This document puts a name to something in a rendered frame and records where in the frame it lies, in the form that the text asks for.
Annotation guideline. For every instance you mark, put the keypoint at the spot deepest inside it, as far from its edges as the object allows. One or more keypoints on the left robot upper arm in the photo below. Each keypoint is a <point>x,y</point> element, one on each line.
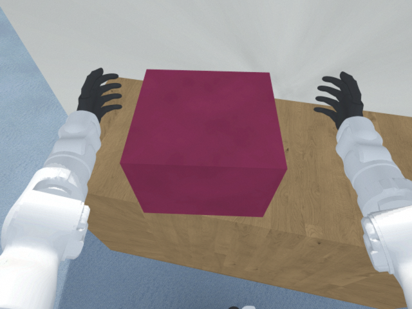
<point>47,230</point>

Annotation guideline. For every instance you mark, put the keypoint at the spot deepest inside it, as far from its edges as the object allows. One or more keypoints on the left robot forearm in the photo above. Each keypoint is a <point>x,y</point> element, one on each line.
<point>69,166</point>

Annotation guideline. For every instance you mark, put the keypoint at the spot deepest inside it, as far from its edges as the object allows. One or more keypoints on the right robot hand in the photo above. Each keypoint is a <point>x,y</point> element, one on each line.
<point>349,102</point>

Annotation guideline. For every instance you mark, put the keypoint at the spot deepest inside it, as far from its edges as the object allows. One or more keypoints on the right robot forearm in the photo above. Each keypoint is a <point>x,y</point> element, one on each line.
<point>375,177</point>

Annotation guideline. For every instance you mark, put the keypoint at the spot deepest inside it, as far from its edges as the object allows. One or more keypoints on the pedestal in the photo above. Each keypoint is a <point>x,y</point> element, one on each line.
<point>310,238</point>

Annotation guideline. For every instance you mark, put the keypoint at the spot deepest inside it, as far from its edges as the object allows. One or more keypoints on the left robot hand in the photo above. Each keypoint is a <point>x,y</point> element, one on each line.
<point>90,98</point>

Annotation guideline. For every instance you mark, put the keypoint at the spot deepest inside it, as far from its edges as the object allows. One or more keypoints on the carton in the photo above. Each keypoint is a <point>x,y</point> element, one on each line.
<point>205,143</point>

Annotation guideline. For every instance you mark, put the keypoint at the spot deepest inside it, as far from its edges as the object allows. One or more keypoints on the right robot upper arm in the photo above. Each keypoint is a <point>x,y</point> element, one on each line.
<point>388,240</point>

